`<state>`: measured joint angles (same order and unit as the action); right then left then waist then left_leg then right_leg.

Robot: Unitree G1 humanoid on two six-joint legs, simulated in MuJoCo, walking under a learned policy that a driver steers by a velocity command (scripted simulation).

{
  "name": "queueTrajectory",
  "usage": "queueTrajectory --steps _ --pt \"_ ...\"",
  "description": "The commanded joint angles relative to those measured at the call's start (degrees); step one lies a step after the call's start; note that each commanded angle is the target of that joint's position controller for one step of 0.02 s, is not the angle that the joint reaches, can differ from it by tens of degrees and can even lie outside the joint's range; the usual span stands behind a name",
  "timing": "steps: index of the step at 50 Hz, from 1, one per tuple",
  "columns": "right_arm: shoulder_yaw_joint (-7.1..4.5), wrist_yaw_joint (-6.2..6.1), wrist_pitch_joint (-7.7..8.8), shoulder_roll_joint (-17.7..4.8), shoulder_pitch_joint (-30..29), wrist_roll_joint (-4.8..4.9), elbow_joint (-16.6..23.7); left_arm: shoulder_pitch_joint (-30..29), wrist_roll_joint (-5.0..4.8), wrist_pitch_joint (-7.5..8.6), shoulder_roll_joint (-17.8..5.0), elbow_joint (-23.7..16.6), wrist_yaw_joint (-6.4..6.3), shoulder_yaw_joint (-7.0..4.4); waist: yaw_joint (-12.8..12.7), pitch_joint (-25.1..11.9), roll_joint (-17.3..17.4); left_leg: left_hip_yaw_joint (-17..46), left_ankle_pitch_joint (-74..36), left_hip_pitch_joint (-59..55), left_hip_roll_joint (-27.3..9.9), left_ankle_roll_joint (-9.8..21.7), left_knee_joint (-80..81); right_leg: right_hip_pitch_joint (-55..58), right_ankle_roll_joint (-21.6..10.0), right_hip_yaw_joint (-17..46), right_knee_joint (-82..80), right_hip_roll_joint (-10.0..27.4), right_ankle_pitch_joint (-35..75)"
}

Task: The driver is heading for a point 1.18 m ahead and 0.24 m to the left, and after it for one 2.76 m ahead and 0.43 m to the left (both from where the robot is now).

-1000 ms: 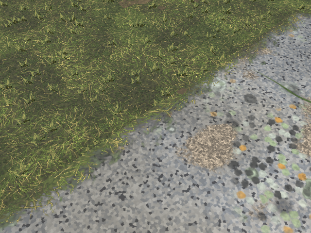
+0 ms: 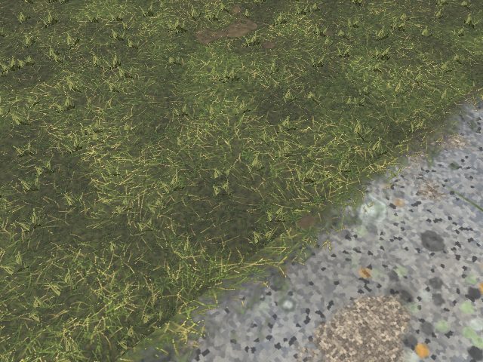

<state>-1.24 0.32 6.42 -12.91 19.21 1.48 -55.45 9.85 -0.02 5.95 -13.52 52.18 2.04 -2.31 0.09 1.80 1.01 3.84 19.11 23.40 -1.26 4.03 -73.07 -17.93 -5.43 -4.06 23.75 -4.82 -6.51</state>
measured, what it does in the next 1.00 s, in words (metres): walks ahead: left foot, then right foot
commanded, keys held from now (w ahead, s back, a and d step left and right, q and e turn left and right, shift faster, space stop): no key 0.60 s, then w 0.40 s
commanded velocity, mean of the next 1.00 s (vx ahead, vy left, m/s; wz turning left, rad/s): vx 0.21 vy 0.00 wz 0.00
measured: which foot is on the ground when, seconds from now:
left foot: up 0.00-0.26, down 0.28-1.00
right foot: down 0.00-0.30, up 0.32-0.58, down 0.60-0.92, up 0.94-1.00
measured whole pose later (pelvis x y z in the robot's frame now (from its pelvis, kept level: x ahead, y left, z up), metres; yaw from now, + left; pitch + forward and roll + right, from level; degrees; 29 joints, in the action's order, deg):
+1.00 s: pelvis +0.24 +0.06 +0.00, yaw -2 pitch +0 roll +0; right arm -3.2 0.4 4.2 -11.0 19.5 -1.4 -57.0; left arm 22.4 1.6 2.5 -11.2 61.6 0.0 -3.3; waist 0.1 -0.2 -2.0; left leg -4.9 15.5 11.0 2.4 4.4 -26.6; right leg -17.2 -5.2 -0.6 52.2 1.1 -23.1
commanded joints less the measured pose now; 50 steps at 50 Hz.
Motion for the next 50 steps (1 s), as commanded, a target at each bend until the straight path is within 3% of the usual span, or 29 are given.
queueTrajectory --steps 1,2,3,5,6,8,11,14,15,16,17,18,20,23,27,29,30,32,34,36,38,42,44,45,46,47,48,49,50 --pt "-1.16 -1.09 -0.83 -2.30 5.80 -0.12 2.28 -0.66 0.42 1.37 -2.37 -1.40 0.75 0.27 2.91 -0.65 -2.50 0.63 -2.65 4.94 -5.33 -1.38 1.65 0.15 -10.21 15.22 -16.09 15.90 12.14" --pt "1.38 1.61 -1.25 3.65 2.42 -8.78 3.93 2.48 4.61 2.92 1.58 -1.06 -0.23 0.76 1.83 0.45 -4.52 0.23 -1.68 5.65 -5.81 -0.74 2.74 -0.85 -12.26 12.38 -15.64 14.99 17.91" --pt "0.86 2.54 -1.42 2.66 2.79 -8.38 4.39 2.76 4.47 3.50 -0.22 -0.53 -0.29 0.30 2.70 -0.39 -3.69 -1.05 -3.74 5.92 -5.54 -1.49 7.88 -0.69 -12.21 9.54 -15.06 13.97 23.15" --pt "0.15 3.19 -1.78 -1.28 -1.22 -5.86 5.85 0.97 3.51 3.89 -3.84 -1.08 0.74 -0.43 2.77 -1.15 -3.34 -4.76 -12.42 -0.16 -5.69 -4.23 22.64 -5.00 -10.03 3.50 -14.00 10.79 29.65" --pt "-0.09 1.46 -2.46 -1.87 -3.51 -3.37 6.36 8.76 0.63 2.35 -7.40 2.40 -0.14 -1.16 1.80 1.01 -2.30 -7.35 -14.41 -1.10 -2.82 -4.30 25.19 -4.17 -7.29 3.95 -11.76 12.09 36.51" --pt "0.45 0.36 -3.07 -1.04 -4.14 -2.33 5.94 12.29 0.35 0.98 -5.91 3.44 -0.47 -0.68 0.18 -1.16 -5.73 -7.10 -17.28 -1.96 -1.64 -4.44 29.97 0.61 -5.34 3.53 -9.60 11.97 35.30" --pt "0.02 -0.53 -3.03 -2.31 -6.82 -2.65 6.49 12.13 0.93 -0.36 -4.69 3.82 -1.11 -0.39 -0.65 -1.98 -7.14 -5.69 -16.37 -3.32 -0.72 -3.14 35.36 5.69 -4.27 6.15 -6.22 13.75 28.23" --pt "-0.53 -1.24 -1.76 -2.91 -1.55 -3.82 3.94 11.20 0.68 -1.11 -3.51 3.97 -2.46 -0.11 1.81 -2.55 -2.62 -3.97 -21.16 -12.56 -0.80 -1.40 49.91 7.51 -1.50 8.42 3.39 12.46 17.04" --pt "-1.11 -1.46 -0.78 -5.95 2.44 -4.37 3.19 14.58 0.85 -1.16 -1.81 3.91 -2.84 0.39 1.52 -6.35 2.32 3.08 -41.77 -20.41 -9.14 -0.56 49.00 4.62 0.44 6.82 10.73 9.63 4.37" --pt "-1.30 -1.40 -1.12 -7.84 2.67 -3.85 3.37 23.70 -0.57 -1.84 3.49 5.59 -3.22 1.57 -1.61 -11.77 11.84 12.55 -58.63 -27.44 -20.31 7.13 47.03 -0.14 2.15 2.77 20.05 4.04 -22.69" --pt "-0.87 -1.17 -1.91 -5.27 2.65 -2.43 3.43 22.94 -0.54 -3.45 -0.06 7.02 -3.59 0.86 0.69 -13.73 10.59 16.87 -48.78 -24.81 -21.03 11.66 50.43 -1.54 2.46 3.56 24.84 3.00 -30.20" --pt "-0.40 -1.06 -2.29 -4.04 0.84 -2.21 3.60 18.04 0.36 -4.34 -2.17 5.86 -3.45 0.27 0.77 -9.16 8.03 16.46 -38.10 -20.76 -18.78 11.22 54.16 -3.64 2.74 4.65 26.66 3.29 -30.27" --pt "0.23 -1.58 -3.08 -2.90 -3.21 -2.92 3.65 13.82 1.20 -5.64 -0.98 5.48 -2.99 0.25 -0.98 -5.10 5.72 11.98 -26.71 -14.22 -15.12 8.13 58.36 -1.96 3.49 5.61 24.88 5.23 -25.00" --pt "0.34 -2.05 -3.55 -2.44 -4.80 -3.02 2.81 15.79 1.25 -6.88 1.63 7.91 -3.28 1.05 -2.59 -4.58 4.81 5.70 -22.21 -9.31 -10.70 5.58 59.32 4.38 4.58 4.13 19.92 4.93 -20.15" --pt "0.06 -1.95 -4.51 -3.17 -4.57 -2.49 1.09 14.82 0.95 -7.38 1.77 9.32 -3.95 1.51 -2.32 -3.36 5.02 4.61 -6.71 -6.72 -8.99 4.71 59.27 8.48 4.56 2.74 8.85 4.61 -13.01" --pt "-0.24 -1.80 -5.42 -3.19 -3.82 -2.04 0.29 14.93 1.50 -7.17 1.39 9.88 -4.01 1.82 -2.14 -0.81 3.74 5.21 5.24 -1.84 -7.96 1.72 60.49 12.30 3.72 4.24 1.57 6.02 -6.08" --pt "-0.32 -1.71 -5.76 -2.80 -3.32 -1.91 -0.01 14.84 2.01 -6.72 0.41 9.51 -4.01 1.86 -1.64 0.82 3.01 5.33 7.72 -0.41 -7.11 -0.12 60.34 12.06 3.18 7.37 -1.33 8.76 -7.23" --pt "-0.77 -1.31 -6.53 -2.35 -2.28 -1.43 -0.63 15.31 1.39 -6.00 -0.74 10.26 -3.69 1.54 -0.45 4.41 -3.61 0.40 10.34 -5.20 -1.84 -0.34 56.43 0.52 1.29 9.51 -4.09 8.47 -26.86" --pt "-0.93 -0.75 -6.60 -1.40 -2.58 -1.98 -0.37 15.70 0.98 -5.43 -2.24 9.95 -3.68 0.84 -0.64 5.72 -8.80 -3.13 11.03 -5.33 1.19 0.10 47.62 -2.14 -1.04 15.47 -10.94 11.45 -37.75" --pt "-0.88 0.07 -5.88 0.05 -5.16 -3.22 0.60 15.74 0.99 -4.98 -4.58 9.67 -3.97 -0.43 -1.78 8.02 -13.16 -7.78 1.28 0.94 3.97 -0.66 35.71 2.15 -4.57 24.80 -17.58 18.82 -38.37" --pt "-1.38 0.69 -4.82 -1.11 -6.08 -3.53 1.48 15.34 1.25 -4.42 -4.60 9.21 -3.96 -1.00 -1.37 7.23 -9.74 -6.34 1.68 5.94 1.54 -0.13 30.47 6.47 -6.30 25.43 -18.65 20.98 -32.47" --pt "-1.57 1.00 -3.15 -0.13 -6.62 -2.88 2.50 15.26 1.29 -3.35 -3.75 9.39 -3.55 -1.62 -0.73 6.56 -9.06 -8.25 3.40 0.01 1.83 0.30 37.94 7.23 -5.63 18.62 -14.33 17.74 -23.71" --pt "-1.82 0.73 -2.70 0.52 -0.36 -2.28 0.31 13.86 0.92 -3.29 -3.89 9.00 -3.49 -1.94 2.23 5.79 -7.15 -10.53 -2.22 -13.67 4.08 0.47 47.27 0.51 -4.70 15.03 -9.18 15.28 -21.38" --pt "-2.43 0.30 -2.40 -0.68 5.34 -2.18 -1.75 13.77 1.02 -3.01 -3.31 8.68 -3.51 -1.90 4.12 4.18 -4.63 -8.60 -1.88 -23.20 3.66 0.54 49.64 -4.75 -3.63 12.91 -3.75 13.29 -19.99" --pt "-3.42 -0.38 -1.78 -4.26 12.92 -2.81 -3.40 11.54 1.07 -2.45 -0.57 7.30 -3.24 -1.18 7.50 2.13 4.80 5.06 6.32 -31.88 -6.29 1.87 57.22 -12.00 -1.55 6.49 11.77 8.42 -17.38" --pt "-4.82 -0.49 -1.99 -10.40 18.87 -2.63 -4.45 10.31 0.64 -1.94 2.56 4.47 -2.68 -0.36 8.40 0.62 17.37 28.24 19.44 -36.66 -19.36 7.22 65.89 -24.59 0.34 -1.07 27.36 2.25 -22.42" --pt "-4.10 -0.49 -2.56 -7.53 16.65 -2.90 -4.60 6.95 2.27 -2.12 -2.69 3.40 -2.25 -1.60 6.32 4.30 9.30 29.97 19.72 -30.37 -21.39 9.73 65.42 -26.75 -0.92 3.21 36.53 5.83 -22.51" --pt "-3.36 -0.12 -2.43 -5.43 11.18 -3.08 -2.67 5.35 2.24 -1.98 -2.04 3.03 -1.50 -1.65 3.77 6.25 3.95 25.60 17.33 -25.90 -19.11 9.23 65.42 -26.63 -1.41 5.07 38.83 7.88 -17.38" --pt "-3.05 0.05 -2.04 -4.56 7.81 -3.03 -1.59 5.82 1.73 -1.73 -0.69 3.54 -0.95 -1.37 2.10 6.34 2.01 20.58 11.88 -23.25 -16.67 8.17 66.34 -24.76 -1.05 5.45 38.44 9.01 -13.05"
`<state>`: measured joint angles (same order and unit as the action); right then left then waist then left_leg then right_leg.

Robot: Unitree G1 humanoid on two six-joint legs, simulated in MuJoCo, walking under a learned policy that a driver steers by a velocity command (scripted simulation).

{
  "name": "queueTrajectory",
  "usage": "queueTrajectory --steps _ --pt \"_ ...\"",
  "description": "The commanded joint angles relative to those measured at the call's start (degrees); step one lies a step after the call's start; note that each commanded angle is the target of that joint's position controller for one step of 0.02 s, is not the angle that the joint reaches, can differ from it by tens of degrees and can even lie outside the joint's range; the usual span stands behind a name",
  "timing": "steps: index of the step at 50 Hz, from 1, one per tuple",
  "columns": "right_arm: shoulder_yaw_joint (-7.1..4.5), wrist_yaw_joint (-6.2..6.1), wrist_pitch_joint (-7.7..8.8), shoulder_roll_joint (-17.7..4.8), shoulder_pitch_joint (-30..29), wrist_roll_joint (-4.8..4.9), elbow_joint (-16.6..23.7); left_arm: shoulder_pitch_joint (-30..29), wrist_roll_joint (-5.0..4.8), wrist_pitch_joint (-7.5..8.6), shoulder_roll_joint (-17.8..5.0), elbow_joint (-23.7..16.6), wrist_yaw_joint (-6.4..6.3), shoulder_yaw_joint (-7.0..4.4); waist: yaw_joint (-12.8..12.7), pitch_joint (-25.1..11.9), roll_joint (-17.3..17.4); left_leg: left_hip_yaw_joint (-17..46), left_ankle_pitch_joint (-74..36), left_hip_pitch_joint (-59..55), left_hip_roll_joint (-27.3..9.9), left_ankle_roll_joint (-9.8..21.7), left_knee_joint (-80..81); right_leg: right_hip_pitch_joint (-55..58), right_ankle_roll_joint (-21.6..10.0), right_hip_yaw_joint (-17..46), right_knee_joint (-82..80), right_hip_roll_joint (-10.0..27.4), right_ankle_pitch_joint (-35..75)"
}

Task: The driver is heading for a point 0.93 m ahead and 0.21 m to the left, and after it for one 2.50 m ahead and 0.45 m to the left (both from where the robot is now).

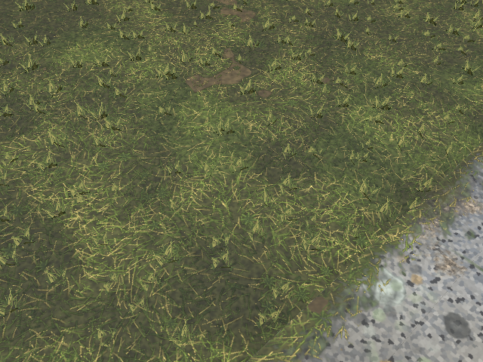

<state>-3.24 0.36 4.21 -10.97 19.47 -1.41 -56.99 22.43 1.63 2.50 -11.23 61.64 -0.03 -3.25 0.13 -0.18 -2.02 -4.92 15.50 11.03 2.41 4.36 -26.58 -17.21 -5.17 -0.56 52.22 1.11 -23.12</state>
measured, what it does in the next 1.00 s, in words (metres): walks ahead, turning left: right foot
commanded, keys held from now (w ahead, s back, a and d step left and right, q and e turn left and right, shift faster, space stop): w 0.40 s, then w+q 0.60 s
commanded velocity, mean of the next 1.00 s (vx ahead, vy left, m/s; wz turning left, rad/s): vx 0.48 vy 0.00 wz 0.23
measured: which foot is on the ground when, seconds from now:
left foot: down 0.00-0.40, up 0.42-1.00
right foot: up 0.00-0.36, down 0.38-1.00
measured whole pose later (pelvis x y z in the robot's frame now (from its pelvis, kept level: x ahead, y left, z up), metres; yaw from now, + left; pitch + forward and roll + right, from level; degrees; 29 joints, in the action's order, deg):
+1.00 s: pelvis +0.52 -0.02 -0.04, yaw +16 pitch +1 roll -3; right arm -3.4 3.4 2.8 -10.4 5.5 -2.3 -51.8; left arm 35.0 5.5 8.7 -4.6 68.4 -0.6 -0.1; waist -1.9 -1.1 3.6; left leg 5.6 -9.8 33.6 -3.5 3.7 -34.7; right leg 15.0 -1.2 -19.9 13.1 -6.1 -29.4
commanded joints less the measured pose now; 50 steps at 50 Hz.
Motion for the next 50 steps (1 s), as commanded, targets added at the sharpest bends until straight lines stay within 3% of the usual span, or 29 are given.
queueTrajectory --steps 1,3,6,10,14,16,18,19,20,21,22,23,24,25,26,27,29,30,31,32,33,36,39,43,48,50 --pt "-0.76 -0.20 0.59 -5.98 5.94 0.12 0.58 -6.56 0.02 1.78 -2.56 -5.69 1.50 -0.51 0.86 7.69 4.64 25.38 10.45 -9.78 -18.54 7.03 20.75 -23.85 -0.74 1.65 8.68 3.86 6.58" --pt "-0.04 -0.62 1.34 -4.37 7.04 0.25 -0.29 -6.50 0.32 1.08 -2.66 -5.38 1.85 -0.65 0.16 6.34 5.55 18.54 -2.63 -10.35 -15.61 6.11 20.49 -22.56 0.73 -0.04 6.86 3.62 10.51" --pt "0.57 -0.84 1.69 -3.92 10.87 0.57 -2.24 -11.33 0.03 0.13 -2.13 -7.27 1.79 -0.54 0.41 6.12 6.01 13.13 -18.04 -12.04 -14.50 6.48 18.81 -24.82 2.30 -1.97 2.61 2.90 13.98" --pt "1.08 -0.85 2.03 -4.15 11.66 0.46 -2.95 -21.59 -0.37 -0.11 -1.10 -11.55 2.08 0.38 1.65 7.89 7.34 8.81 -23.54 -8.54 -12.98 6.50 18.74 -21.00 2.80 -4.30 -9.57 1.58 20.17" --pt "0.74 -1.11 2.09 -5.66 12.09 0.47 -3.80 -25.19 -0.52 -0.15 -2.56 -13.67 2.05 0.30 1.61 9.21 7.45 8.01 -25.80 -9.60 -14.92 6.63 18.61 -15.19 0.57 -5.29 -16.70 0.61 20.26" --pt "0.39 -1.30 2.02 -6.69 10.56 0.27 -3.83 -22.38 -0.53 0.15 -3.79 -13.37 1.63 -0.31 -0.41 7.95 6.96 6.81 -35.73 -12.00 -15.67 5.72 14.08 -10.24 -1.33 -5.59 -18.94 -0.82 17.46" --pt "-0.15 -1.55 1.54 -8.03 9.35 0.29 -4.27 -10.01 -0.08 1.00 -5.54 -9.49 0.74 -1.65 -5.59 1.95 5.64 3.97 -47.09 -12.25 -13.80 3.81 -1.13 3.64 -3.36 -6.80 -22.92 -4.08 15.60" --pt "0.03 -1.56 1.40 -7.43 9.83 0.43 -4.04 -0.72 0.63 1.57 -8.19 -6.60 0.03 -2.89 -8.57 -3.98 4.46 2.72 -39.61 -5.44 -11.31 2.73 -14.35 17.12 -5.44 -3.08 -23.08 -1.26 13.34" --pt "1.01 -1.11 1.20 -2.87 13.14 1.32 -2.31 7.74 1.77 1.96 -13.97 -5.86 -0.49 -4.27 -9.33 -12.64 -5.08 -0.10 -13.85 9.05 -5.61 1.01 -36.47 31.91 -10.02 18.51 -25.91 15.25 2.03" --pt "0.62 -0.41 1.16 -2.10 16.07 1.93 -2.37 5.81 0.22 1.12 -14.26 -5.89 0.14 -4.26 -6.91 -17.51 -11.10 5.83 14.75 20.75 2.33 0.74 -49.82 34.89 -14.72 43.01 -38.72 23.31 -5.97" --pt "0.30 3.34 2.50 -2.82 11.87 -4.52 -2.13 5.08 4.77 3.47 -3.40 -5.66 1.20 -0.36 -8.31 -4.58 -7.53 21.90 5.50 30.52 0.96 4.95 -49.87 27.91 -11.39 43.12 -42.10 18.35 -27.21" --pt "-0.60 3.29 3.08 -4.32 5.87 -3.48 -1.26 -2.59 3.78 4.53 -1.52 -5.56 1.73 -0.41 -5.85 6.49 -5.52 17.72 1.90 33.97 -1.79 6.19 -50.56 18.00 -10.18 30.97 -41.35 16.76 -15.40" --pt "-0.97 2.50 3.30 -4.74 6.72 -2.89 -0.59 -4.13 2.81 4.59 0.01 -4.69 1.54 0.21 -3.82 2.24 1.36 17.57 -0.39 29.45 -3.94 6.89 -48.20 16.18 -10.31 24.05 -41.51 16.32 -5.17" --pt "-0.19 2.17 3.06 -1.54 7.17 -2.54 -0.44 -4.05 2.72 4.81 0.95 -3.27 0.84 0.29 -2.16 2.38 2.64 17.74 -3.82 26.40 -6.42 6.78 -46.16 12.53 -9.28 18.06 -42.10 15.56 3.52" --pt "0.44 2.22 2.38 1.23 7.17 -2.19 -0.29 -5.57 3.02 4.95 2.21 -3.17 0.34 0.68 -0.30 3.13 2.75 17.86 -7.43 24.27 -7.83 5.89 -45.48 8.17 -7.75 13.94 -43.01 14.47 9.89" --pt "0.22 2.50 1.80 0.88 7.05 -1.66 -0.47 -5.81 3.51 5.03 3.83 -3.28 0.18 1.08 0.27 3.30 3.18 17.95 -9.94 23.98 -8.34 4.75 -43.39 6.32 -6.30 10.28 -43.68 13.72 13.68" --pt "0.17 3.22 1.92 0.60 2.55 -1.08 1.79 -6.27 3.60 6.19 2.09 -4.27 0.30 0.66 0.24 2.64 1.92 15.35 -14.24 22.39 -8.32 3.00 -36.25 2.97 -3.67 1.19 -43.28 9.83 20.27" --pt "0.69 3.94 1.98 1.84 0.49 -1.46 2.70 -6.14 4.42 6.58 0.60 -4.37 0.41 0.46 0.22 2.24 0.28 12.33 -18.16 20.96 -8.12 2.22 -35.71 0.37 -3.08 -2.79 -42.52 7.39 22.23" --pt "0.95 4.46 2.28 2.06 0.72 -2.07 3.09 -5.67 5.03 7.04 0.57 -4.60 0.11 0.54 0.51 2.38 0.50 12.21 -23.46 21.14 -8.02 2.23 -33.15 -0.30 -2.74 -4.65 -41.14 6.45 23.95" --pt "0.76 4.58 2.33 0.90 -1.11 -2.13 3.91 -2.58 5.19 7.31 0.96 -3.64 0.17 0.90 -0.32 3.11 0.95 11.88 -26.44 22.13 -8.01 1.56 -31.00 -0.58 -3.10 -5.22 -40.15 7.38 27.10" --pt "0.91 4.28 2.63 0.74 -3.71 -1.98 5.26 1.52 5.42 7.70 1.52 -1.49 0.04 1.35 -1.29 3.62 2.49 14.84 -31.36 24.94 -8.59 1.61 -24.00 2.39 -3.77 -4.74 -39.87 8.42 27.59" --pt "0.59 2.78 1.90 -0.99 -9.82 -1.22 6.93 10.33 5.24 7.54 0.99 2.68 1.20 1.81 -2.73 5.11 0.75 15.94 -39.11 29.68 -7.74 0.76 -13.39 12.02 -4.88 -4.54 -38.31 10.68 33.87" --pt "0.13 2.18 0.42 -1.62 -11.74 -1.24 7.14 13.39 5.38 7.13 1.96 4.84 2.09 2.44 -1.93 7.08 1.04 18.64 -35.55 36.35 -7.38 0.78 -11.22 21.83 -4.72 -2.98 -38.13 13.21 39.07" --pt "-0.36 2.21 -0.20 -1.64 -14.66 -0.73 7.81 14.51 5.54 7.01 2.31 6.07 1.11 2.69 -1.29 8.40 2.42 18.20 -29.64 39.09 -7.06 0.10 -10.80 30.06 -2.67 -5.47 -40.12 13.52 42.41" --pt "-0.31 3.11 -0.66 -1.08 -20.30 -0.90 9.25 16.94 3.70 6.56 1.65 6.76 -0.95 2.28 -2.22 9.98 2.35 10.84 -24.07 35.67 -6.26 -1.02 -8.26 31.87 0.21 -11.98 -41.06 10.35 42.46" --pt "-0.32 3.48 -0.84 -1.97 -22.52 -0.93 9.79 18.79 2.90 6.01 1.02 6.99 -1.65 2.31 -2.51 9.86 1.18 6.89 -22.93 32.19 -5.31 -0.64 -4.54 31.89 1.90 -14.76 -40.58 8.58 45.28"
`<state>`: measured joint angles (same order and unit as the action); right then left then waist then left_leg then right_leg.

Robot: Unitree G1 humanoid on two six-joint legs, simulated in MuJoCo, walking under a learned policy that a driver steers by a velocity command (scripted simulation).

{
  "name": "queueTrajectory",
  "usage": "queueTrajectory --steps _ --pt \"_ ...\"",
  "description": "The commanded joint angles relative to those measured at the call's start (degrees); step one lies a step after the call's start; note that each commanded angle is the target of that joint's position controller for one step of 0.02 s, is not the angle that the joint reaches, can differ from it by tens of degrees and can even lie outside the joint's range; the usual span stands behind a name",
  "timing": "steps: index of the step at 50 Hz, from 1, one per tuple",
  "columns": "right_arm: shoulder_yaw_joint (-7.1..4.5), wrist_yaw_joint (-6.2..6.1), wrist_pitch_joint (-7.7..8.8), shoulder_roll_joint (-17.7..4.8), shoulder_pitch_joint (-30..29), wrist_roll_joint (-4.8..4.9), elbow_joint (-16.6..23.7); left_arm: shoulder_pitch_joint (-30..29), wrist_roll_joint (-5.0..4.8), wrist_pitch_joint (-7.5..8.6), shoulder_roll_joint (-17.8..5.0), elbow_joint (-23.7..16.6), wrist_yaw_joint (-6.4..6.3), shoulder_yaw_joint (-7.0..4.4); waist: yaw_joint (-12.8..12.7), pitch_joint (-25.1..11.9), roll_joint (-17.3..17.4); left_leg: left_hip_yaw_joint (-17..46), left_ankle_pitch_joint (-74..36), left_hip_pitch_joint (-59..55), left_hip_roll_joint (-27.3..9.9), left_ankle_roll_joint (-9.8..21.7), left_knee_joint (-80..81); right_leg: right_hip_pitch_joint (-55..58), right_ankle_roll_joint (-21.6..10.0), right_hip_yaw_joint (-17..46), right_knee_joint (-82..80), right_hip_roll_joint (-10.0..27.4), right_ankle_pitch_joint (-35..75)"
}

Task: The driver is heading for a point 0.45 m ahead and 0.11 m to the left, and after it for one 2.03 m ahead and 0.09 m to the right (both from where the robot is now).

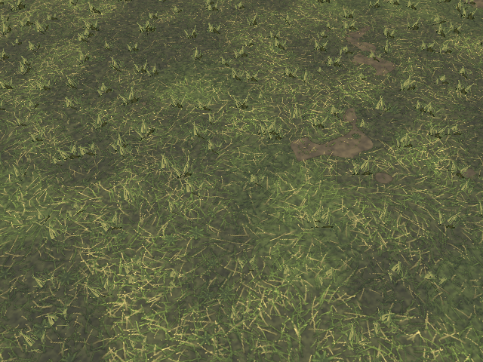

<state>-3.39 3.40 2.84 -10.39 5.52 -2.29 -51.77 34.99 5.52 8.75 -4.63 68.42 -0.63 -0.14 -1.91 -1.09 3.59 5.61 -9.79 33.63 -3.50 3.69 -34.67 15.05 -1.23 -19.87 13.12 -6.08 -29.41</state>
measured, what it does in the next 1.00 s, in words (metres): goes down: left foot 0.12 m lower, then right foot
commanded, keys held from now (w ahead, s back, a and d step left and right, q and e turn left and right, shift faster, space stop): w+q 0.38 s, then w+e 0.62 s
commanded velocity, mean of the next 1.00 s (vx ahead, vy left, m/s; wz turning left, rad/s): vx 0.50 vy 0.00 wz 0.11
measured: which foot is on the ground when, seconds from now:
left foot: up 0.00-0.12, down 0.14-0.50, up 0.52-0.92, down 0.94-1.00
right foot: down 0.00-0.12, up 0.14-0.48, down 0.50-0.94, up 0.96-1.00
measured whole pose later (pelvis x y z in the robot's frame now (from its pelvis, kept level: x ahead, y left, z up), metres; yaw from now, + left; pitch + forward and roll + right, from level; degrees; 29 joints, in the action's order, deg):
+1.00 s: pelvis +0.62 +0.07 -0.09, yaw +4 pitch +4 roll +1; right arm -2.8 -0.5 6.8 -13.2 4.1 0.0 -43.3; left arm 21.4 -2.2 3.6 -15.2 46.9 -0.8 -3.9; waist -2.8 -3.1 -2.1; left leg 1.4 10.0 21.9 1.9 1.2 -27.6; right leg -19.9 -2.5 8.1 49.4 -3.7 -25.8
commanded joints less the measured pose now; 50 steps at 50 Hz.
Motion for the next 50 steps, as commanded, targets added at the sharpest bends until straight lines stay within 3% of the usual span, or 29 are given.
queueTrajectory --steps 1,2,3,5,6,7,8,9,10,11,13,15,16,18,21,25,26,27,28,29,31,34,37,42,45,47,48,49,50 --pt "-0.28 0.47 0.43 -3.22 -9.36 0.02 4.65 7.45 -1.34 -0.51 -6.96 0.45 -1.24 -1.05 -0.44 10.87 -5.07 -5.45 3.61 8.52 1.47 0.34 5.35 0.53 -1.36 4.12 -0.59 15.76 57.04" --pt "-0.65 0.89 1.47 -3.07 -12.89 7.87 6.76 -2.75 -10.62 -3.47 -14.87 -4.21 -4.89 -4.24 -0.30 21.24 -6.08 -13.65 1.44 11.67 7.96 2.09 7.50 -4.78 3.31 2.16 8.87 15.52 70.44" --pt "-0.17 2.26 2.03 -2.86 -12.03 6.46 7.07 1.21 -10.92 -4.61 -15.84 -4.34 -6.75 -4.10 -0.84 15.67 -5.25 -14.71 -4.23 3.16 8.00 2.54 9.52 -6.44 4.84 1.94 18.27 16.89 74.37" --pt "-1.88 3.04 0.97 -4.63 3.59 5.12 2.18 1.42 -8.98 -5.29 -13.94 -5.19 -6.99 -3.53 3.96 3.50 -9.89 -11.79 -10.75 -16.40 5.82 5.00 10.76 -10.25 3.36 3.48 38.99 18.22 67.42" --pt "-3.81 1.69 0.17 -7.46 18.03 5.24 -1.35 -6.44 -8.15 -4.25 -13.30 -7.52 -5.17 -3.46 12.36 -1.80 -7.56 -8.58 -21.28 -32.28 3.03 8.24 18.97 -17.48 3.58 3.12 56.95 14.95 61.81" --pt "-3.33 0.13 0.16 -8.18 26.64 3.70 -6.21 -15.50 -7.87 -3.03 -10.76 -10.52 -2.78 -3.04 16.99 0.88 5.16 -4.92 -31.14 -45.09 -2.09 12.94 26.86 -36.23 4.44 4.11 86.19 5.08 2.49" --pt "-3.23 -1.36 0.99 -13.84 27.61 -0.73 -6.12 -12.84 -6.82 -0.68 -6.95 -15.98 -0.97 -2.25 10.43 -9.02 18.20 3.29 -61.07 -69.07 -7.99 15.35 -2.64 -60.08 2.64 14.45 101.49 5.19 -18.86" --pt "-2.82 -1.61 1.82 -13.02 29.57 -1.06 -5.84 -11.39 -8.31 1.40 -9.02 -19.40 0.63 -1.84 11.36 -21.23 10.23 14.68 -54.75 -77.93 -14.32 24.10 -2.92 -68.39 1.90 25.30 99.75 6.37 -14.89" --pt "-2.84 -2.20 1.36 -11.47 26.42 0.94 -3.95 -15.45 -9.01 1.84 -11.98 -22.24 0.84 -2.58 10.62 -23.59 0.77 17.54 -33.29 -76.25 -13.85 24.84 2.49 -72.09 1.48 27.03 93.50 8.62 -10.75" --pt "-2.85 -2.68 0.66 -11.54 19.59 2.70 -2.09 -17.27 -8.51 1.90 -11.51 -24.07 0.61 -2.57 6.38 -18.35 -8.13 19.20 -13.63 -65.22 -12.04 23.11 7.28 -73.07 1.69 25.75 86.35 9.93 -5.30" --pt "-2.88 -3.40 -0.02 -14.46 9.76 2.55 2.06 -14.58 -7.36 0.09 -11.73 -24.36 -0.02 -2.98 -1.04 -8.47 -14.30 28.82 0.08 -39.36 -17.17 24.24 14.36 -71.07 4.44 25.13 86.03 11.97 -2.17" --pt "-1.38 -3.36 1.40 -10.50 5.53 3.31 3.23 -17.48 -7.22 -1.25 -13.32 -25.49 -0.29 -3.36 -3.85 1.62 -11.60 24.37 1.77 -19.38 -14.30 19.38 18.40 -69.55 5.27 27.00 73.93 16.66 3.69" --pt "-1.28 -4.14 1.59 -10.93 1.84 4.25 4.98 -22.49 -6.02 -1.27 -14.93 -28.16 -0.93 -3.60 -3.93 6.48 -9.27 14.30 3.27 -4.60 -5.73 14.71 21.85 -58.28 5.93 24.75 53.41 16.55 11.00" --pt "-1.57 -5.43 1.75 -11.45 7.32 3.66 3.94 -28.69 -3.48 -0.07 -11.70 -28.68 -1.20 -2.87 0.72 1.80 -3.86 3.69 3.62 6.91 6.25 10.65 18.14 -33.91 6.43 18.26 32.38 9.10 35.18" --pt "-1.93 -5.11 2.04 -11.51 12.83 4.65 0.84 -30.59 -6.67 -0.92 -12.66 -29.78 -1.17 -3.06 2.53 -0.89 4.23 7.40 10.93 -6.74 1.79 9.66 16.59 -32.28 6.21 19.90 20.29 6.64 40.92" --pt "-1.65 -4.48 1.37 -7.93 14.57 3.09 0.91 -22.27 -5.11 -1.07 -18.53 -27.26 0.02 -5.21 -0.80 -5.71 2.68 6.92 -1.23 -24.05 0.94 4.45 -3.15 -29.09 -2.52 20.31 18.07 7.41 35.77" --pt "-0.82 -4.07 1.71 -5.19 20.52 1.87 1.38 -14.27 -4.65 -0.77 -21.40 -25.41 0.97 -5.92 -0.83 -13.37 -8.16 3.16 8.98 -12.66 5.03 2.10 -20.68 -11.03 -9.66 32.44 21.47 15.61 40.50" --pt "0.33 -3.00 2.56 -3.15 27.55 3.40 0.79 -7.81 -5.63 -1.27 -24.77 -22.22 2.17 -7.24 -0.53 -20.90 -26.98 -1.43 40.24 3.37 10.66 -1.41 -41.45 2.67 -20.10 61.58 8.94 27.61 20.73" --pt "-0.58 -2.56 2.70 -7.96 22.93 4.12 0.86 -8.61 -6.76 -1.63 -20.16 -22.89 2.23 -6.29 -1.97 -15.77 -19.80 2.08 40.60 13.72 7.04 -0.35 -46.87 1.84 -18.33 71.46 3.30 26.91 -3.69" --pt "-1.13 -2.69 2.61 -10.37 11.31 4.23 4.16 -13.53 -6.15 -2.28 -17.41 -24.14 1.90 -5.42 -3.89 -6.23 -11.33 1.25 34.41 18.03 4.50 0.42 -47.19 -6.89 -15.06 64.53 2.32 24.70 -6.59" --pt "-1.13 -3.63 2.84 -9.31 4.19 1.90 7.36 -20.44 -5.06 -2.72 -17.35 -25.51 1.85 -5.05 -0.61 -0.94 -3.99 0.42 27.89 11.45 0.96 0.63 -36.19 -22.59 -13.19 52.81 1.89 19.85 8.91" --pt "-0.99 -4.35 2.68 -7.72 6.64 1.67 7.38 -21.81 -5.68 -2.92 -15.44 -25.20 1.39 -4.55 2.80 -3.02 -8.92 -1.96 28.19 -0.45 0.67 -0.84 -21.38 -30.63 -12.19 42.11 0.20 14.47 20.44" --pt "0.15 -4.44 3.03 -5.70 1.55 1.85 8.99 -18.91 -6.84 -3.38 -18.24 -24.35 0.08 -5.59 1.59 -3.07 -9.48 -3.35 22.98 -5.40 2.57 -3.01 -7.65 -33.20 -12.99 38.85 -0.45 14.08 22.70" --pt "-0.11 -3.72 3.84 -7.90 -5.20 3.21 11.23 -14.14 -7.28 -4.42 -18.69 -23.33 -0.43 -6.00 -0.74 -1.80 -10.05 -2.46 14.08 -10.27 5.03 -3.72 4.09 -31.94 -11.41 41.07 1.46 14.19 18.28" --pt "-1.01 -3.51 4.63 -9.30 -2.22 3.19 10.70 -14.60 -7.47 -5.03 -17.53 -23.83 -0.60 -5.74 1.98 -2.55 -10.25 -2.38 14.70 -19.53 4.98 -2.49 10.55 -32.51 -8.94 43.03 6.57 12.12 14.89" --pt "-2.61 -4.36 4.75 -13.65 10.77 2.20 8.18 -18.19 -7.07 -4.65 -12.53 -26.15 -0.36 -4.17 8.18 -7.84 -5.05 6.96 20.72 -38.03 -6.51 1.90 12.37 -44.18 -4.59 37.49 24.07 7.13 10.04" --pt "-4.08 -4.56 3.79 -19.21 15.81 1.61 7.30 -13.39 -7.86 -3.62 -9.10 -28.37 -0.09 -2.92 6.72 -12.77 10.68 26.71 30.40 -50.39 -19.40 10.26 17.17 -57.73 -2.37 28.50 39.31 1.24 -0.76" --pt "-3.87 -4.39 3.55 -16.43 15.95 2.18 6.90 -13.54 -8.44 -3.29 -14.56 -28.19 -0.12 -3.84 7.10 -10.04 10.63 35.43 39.78 -49.48 -22.60 12.78 18.89 -66.61 -1.62 27.27 49.95 5.45 -2.62" --pt "-2.82 -4.29 3.79 -12.56 14.19 2.51 7.80 -16.42 -7.89 -3.50 -17.82 -27.97 -0.09 -4.74 7.54 -4.90 5.28 29.63 38.26 -45.25 -19.69 10.90 19.19 -68.38 -1.65 28.27 54.81 7.74 2.01"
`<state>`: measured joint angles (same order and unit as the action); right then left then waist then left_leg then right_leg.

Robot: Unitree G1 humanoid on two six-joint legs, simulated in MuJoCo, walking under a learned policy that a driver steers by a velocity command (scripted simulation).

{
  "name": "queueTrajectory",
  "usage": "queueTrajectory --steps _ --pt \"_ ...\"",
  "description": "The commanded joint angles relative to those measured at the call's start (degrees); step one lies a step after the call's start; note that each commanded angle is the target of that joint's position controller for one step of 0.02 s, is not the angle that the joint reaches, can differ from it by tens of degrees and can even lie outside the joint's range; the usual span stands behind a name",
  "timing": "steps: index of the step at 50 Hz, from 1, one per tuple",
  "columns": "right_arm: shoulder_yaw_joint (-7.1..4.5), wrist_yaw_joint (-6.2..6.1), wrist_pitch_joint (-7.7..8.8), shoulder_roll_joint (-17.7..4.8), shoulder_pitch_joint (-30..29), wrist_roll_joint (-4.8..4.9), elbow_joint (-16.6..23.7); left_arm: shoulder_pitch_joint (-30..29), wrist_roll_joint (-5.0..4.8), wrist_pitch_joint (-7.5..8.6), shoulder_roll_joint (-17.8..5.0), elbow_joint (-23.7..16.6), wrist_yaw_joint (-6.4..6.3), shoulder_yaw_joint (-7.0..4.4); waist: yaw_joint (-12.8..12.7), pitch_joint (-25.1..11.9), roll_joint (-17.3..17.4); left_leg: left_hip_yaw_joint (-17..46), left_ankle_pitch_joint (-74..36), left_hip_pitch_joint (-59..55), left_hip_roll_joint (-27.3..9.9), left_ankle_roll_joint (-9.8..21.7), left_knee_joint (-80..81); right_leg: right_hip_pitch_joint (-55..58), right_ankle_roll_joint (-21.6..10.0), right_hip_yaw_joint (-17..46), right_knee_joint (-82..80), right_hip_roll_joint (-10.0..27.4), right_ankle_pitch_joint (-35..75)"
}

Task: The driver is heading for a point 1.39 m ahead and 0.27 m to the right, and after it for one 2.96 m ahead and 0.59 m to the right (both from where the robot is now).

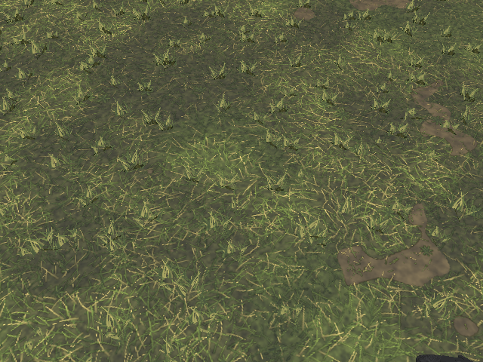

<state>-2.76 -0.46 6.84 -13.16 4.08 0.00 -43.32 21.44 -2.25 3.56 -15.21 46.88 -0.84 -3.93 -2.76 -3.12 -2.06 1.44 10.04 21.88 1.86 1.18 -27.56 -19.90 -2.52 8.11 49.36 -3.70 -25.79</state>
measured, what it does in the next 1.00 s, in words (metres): walks ahead, turning right: right foot, then left foot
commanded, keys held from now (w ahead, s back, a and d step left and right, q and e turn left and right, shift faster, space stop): w+e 0.62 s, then w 0.20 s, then w+q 0.12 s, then q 0.06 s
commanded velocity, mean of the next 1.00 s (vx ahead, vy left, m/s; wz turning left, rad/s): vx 0.50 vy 0.00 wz -0.43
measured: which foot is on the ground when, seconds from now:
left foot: down 0.00-0.42, up 0.44-0.88, down 0.90-1.00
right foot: up 0.00-0.40, down 0.42-0.92, up 0.94-1.00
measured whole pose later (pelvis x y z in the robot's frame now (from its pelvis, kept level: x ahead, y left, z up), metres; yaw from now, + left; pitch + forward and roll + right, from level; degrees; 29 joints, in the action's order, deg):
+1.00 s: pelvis +0.53 -0.13 -0.01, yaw -26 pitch +2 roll +0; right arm -2.5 2.1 5.7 -16.3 8.9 0.3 -40.2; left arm 18.4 -0.7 3.5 -16.8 41.7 0.1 -2.8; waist -1.1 -0.1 -1.3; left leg 0.0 9.6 23.7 3.0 3.1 -31.0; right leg -18.0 -0.9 5.0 61.9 -3.1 -26.1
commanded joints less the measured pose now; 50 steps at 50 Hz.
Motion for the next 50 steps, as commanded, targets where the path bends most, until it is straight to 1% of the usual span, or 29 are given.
queueTrajectory --steps 1,2,4,8,11,16,18,19,20,21,22,23,24,25,26,27,29,31,36,39,41,43,44,45,46,47,48,49,50 --pt "-2.81 -0.20 -0.22 -8.09 12.97 0.08 -0.17 -4.03 0.39 1.20 -6.60 -6.29 0.15 -1.09 7.14 -0.33 8.19 26.93 12.21 -29.32 -21.98 11.36 12.90 -32.41 0.11 -0.32 20.01 6.66 2.79" --pt "-2.35 0.14 -0.24 -6.74 10.23 0.01 0.14 -5.11 0.90 0.87 -6.17 -6.69 0.23 -1.24 5.93 1.75 7.68 21.67 6.24 -25.29 -19.82 10.25 14.09 -31.41 0.47 -0.27 19.01 7.76 6.22" --pt "-1.91 0.53 -0.25 -5.73 8.21 -0.42 -0.21 -6.46 0.63 0.20 -4.34 -7.87 0.76 -1.08 4.19 3.80 8.26 13.41 -3.23 -19.44 -17.19 8.66 16.47 -28.08 0.88 -1.06 17.13 9.68 9.69" --pt "-2.87 0.39 -0.22 -8.43 9.84 -0.45 -1.93 -10.22 0.63 -0.27 -2.52 -10.75 1.62 -0.46 4.08 3.34 6.35 3.54 -17.68 -18.63 -16.35 9.16 17.30 -28.03 2.53 -2.97 10.63 10.06 16.94" --pt "-3.06 -0.03 -0.63 -9.91 10.10 -0.19 -2.51 -15.20 0.75 -0.16 -1.46 -12.62 2.64 0.31 5.40 4.10 6.33 -2.85 -18.38 -17.58 -14.84 7.70 17.19 -24.03 2.10 -5.54 -0.73 9.65 26.09" --pt "-3.59 -0.13 -1.60 -12.85 13.51 1.11 -3.87 -22.45 0.60 -0.33 -2.50 -16.17 4.44 0.35 7.10 6.00 6.33 -7.05 -21.48 -22.81 -17.13 5.79 14.66 -20.17 -0.41 -9.69 -10.99 7.71 25.12" --pt "-4.03 -0.43 -2.29 -14.45 13.60 1.38 -3.86 -21.40 0.93 -0.54 -4.25 -16.83 4.80 -0.42 5.23 4.57 7.89 -9.44 -37.21 -25.34 -17.59 4.52 9.04 -15.08 -2.68 -12.65 -12.63 4.71 19.15" --pt "-4.33 -0.74 -2.72 -15.44 13.79 1.41 -3.76 -18.32 1.13 -0.74 -5.74 -16.41 4.76 -1.20 3.12 2.37 8.97 -10.58 -46.71 -25.92 -17.41 3.94 3.35 -9.90 -4.04 -14.36 -12.98 2.40 16.28" --pt "-4.33 -1.04 -3.16 -15.71 13.35 1.44 -3.55 -10.14 1.06 -0.88 -7.96 -14.38 4.54 -2.57 -1.64 -1.61 8.29 -12.10 -50.92 -23.67 -16.15 2.81 -6.93 1.11 -6.00 -15.27 -16.36 -0.06 18.55" --pt "-3.76 -1.34 -2.97 -14.42 14.02 0.86 -2.82 -0.34 1.08 -1.32 -11.84 -11.85 3.50 -4.48 -6.10 -6.54 5.31 -12.49 -42.20 -12.24 -14.29 0.69 -21.98 18.66 -8.55 -10.02 -16.88 1.50 21.75" --pt "-1.12 -0.52 -1.72 -6.23 19.29 -1.71 0.54 1.11 0.90 -1.31 -19.29 -11.57 2.57 -5.70 -0.93 -12.25 -11.40 -11.12 10.90 14.29 -4.71 -2.82 -44.78 41.05 -17.73 19.31 -18.49 17.61 20.65" --pt "-0.79 0.49 0.80 -8.91 16.40 -0.23 1.94 4.13 1.03 -0.78 -17.30 -13.28 2.61 -4.73 -3.70 -24.14 -10.02 2.83 24.29 22.24 -0.10 -2.70 -55.03 47.47 -23.60 41.49 -28.84 24.42 11.95" --pt "-1.86 1.03 1.77 -12.11 10.11 2.03 3.52 2.96 1.62 -0.36 -13.75 -12.44 2.74 -3.75 -5.15 -17.37 -5.35 5.09 18.85 27.31 -3.28 -1.73 -55.24 43.74 -19.63 33.44 -30.16 21.90 12.69" --pt "-1.27 0.83 2.17 -11.15 7.96 1.88 4.21 -0.35 1.13 -0.04 -11.83 -12.41 2.62 -3.19 -3.17 -10.00 -2.04 4.11 14.22 27.13 -5.42 -1.07 -50.64 34.43 -17.44 25.60 -30.31 19.17 16.44" --pt "-1.31 0.27 2.06 -10.82 7.72 0.58 3.70 -4.80 1.16 0.04 -10.20 -13.19 2.49 -2.58 -0.22 -5.70 1.91 3.79 11.35 23.50 -7.36 -1.30 -45.84 24.85 -15.71 20.23 -30.83 16.91 21.62" --pt "-1.88 -0.02 1.34 -11.62 8.67 -0.18 3.56 -7.85 1.71 0.09 -8.76 -14.13 2.46 -2.00 2.35 -3.67 1.37 3.92 10.08 18.57 -8.72 -1.55 -42.54 17.34 -15.14 16.48 -32.11 15.31 27.34" --pt "-2.02 -0.02 -0.27 -10.93 10.27 -0.54 3.66 -9.96 2.02 0.31 -8.51 -14.55 2.33 -1.91 4.70 -2.22 0.00 3.34 9.29 14.16 -9.01 -2.56 -38.27 9.69 -15.54 14.09 -34.49 13.98 30.38" --pt "-1.50 -0.17 -1.11 -9.08 8.50 -1.08 4.30 -9.24 1.71 0.52 -9.14 -13.74 1.70 -2.07 4.82 -0.52 0.08 2.05 6.19 12.98 -8.24 -3.94 -32.61 4.48 -15.44 10.55 -35.49 12.47 32.16" --pt "0.16 0.91 -0.83 -5.98 -1.20 -0.68 5.82 -4.99 1.26 0.30 -9.13 -11.00 0.78 -1.87 0.13 1.53 -2.15 0.51 -14.82 7.94 -5.48 -4.27 -11.63 2.20 -11.26 4.34 -35.34 9.28 24.16" --pt "-0.18 1.67 -0.39 -7.64 -5.36 0.34 7.42 -1.86 0.99 0.41 -9.99 -9.24 1.11 -1.92 -1.81 3.08 -2.82 1.04 -15.14 7.56 -4.56 -3.08 -6.21 5.98 -10.87 7.37 -33.87 11.81 19.32" --pt "-0.69 2.07 -0.02 -8.93 -6.14 0.35 8.30 -0.84 1.05 0.26 -10.06 -8.47 1.17 -1.92 -1.79 3.60 -3.26 1.23 -10.88 7.71 -4.10 -1.54 -3.38 9.86 -10.18 10.07 -31.36 13.70 18.97" --pt "-1.03 2.31 0.14 -9.51 -3.68 0.49 8.04 -1.48 1.31 -0.09 -10.44 -8.10 1.18 -2.00 -0.40 3.48 -4.97 -0.36 -6.45 5.85 -3.52 0.37 -1.61 13.23 -9.00 10.51 -28.87 14.97 22.91" --pt "-1.41 2.23 0.15 -9.96 -0.53 0.35 7.21 -1.86 1.34 -0.26 -9.91 -8.04 1.15 -1.80 1.26 2.51 -5.05 -1.73 -5.74 1.76 -2.55 1.73 0.17 13.96 -7.94 9.32 -25.88 13.92 28.59" --pt "-2.28 1.97 0.24 -11.69 5.25 -0.06 5.82 -1.94 1.58 -0.22 -8.40 -8.16 1.03 -1.25 3.72 -1.25 -3.84 -0.63 -7.21 -6.44 -3.26 3.92 0.08 13.40 -6.29 6.26 -18.28 11.15 36.20" --pt "-3.12 1.88 0.35 -15.09 13.70 -0.55 4.89 -0.56 2.55 0.00 -6.15 -9.20 0.75 -0.22 6.20 -9.38 2.90 9.90 -11.19 -20.88 -11.75 8.72 -1.26 6.16 -3.73 1.43 -2.19 7.26 30.00" --pt "-4.56 2.25 -0.41 -19.45 18.99 -0.35 3.03 4.94 1.55 0.98 -4.08 -9.85 0.66 0.45 5.54 -14.29 19.86 34.76 1.03 -37.98 -21.57 18.53 5.46 -15.24 1.51 -4.80 17.24 -0.82 4.91" --pt "-3.36 2.62 -0.74 -14.90 18.92 1.20 3.34 1.65 1.45 1.57 -7.73 -10.18 0.69 0.00 6.86 -11.29 16.80 43.28 8.87 -38.41 -22.47 18.37 10.76 -24.24 2.01 -1.02 23.11 0.62 -5.56" --pt "-2.43 2.44 -1.07 -12.09 14.95 0.85 4.44 -4.44 1.10 1.82 -9.95 -11.28 0.81 -0.68 7.10 -3.95 10.74 35.91 2.42 -32.07 -20.63 15.86 10.28 -26.42 2.03 -0.89 24.82 3.04 -1.91" --pt "-1.94 2.30 -1.52 -11.14 12.13 0.02 5.67 -7.91 1.93 1.91 -9.10 -11.97 0.67 -0.41 6.28 -1.43 5.42 28.74 -10.00 -25.85 -18.25 14.61 9.29 -24.34 2.40 -2.32 23.73 4.46 0.94"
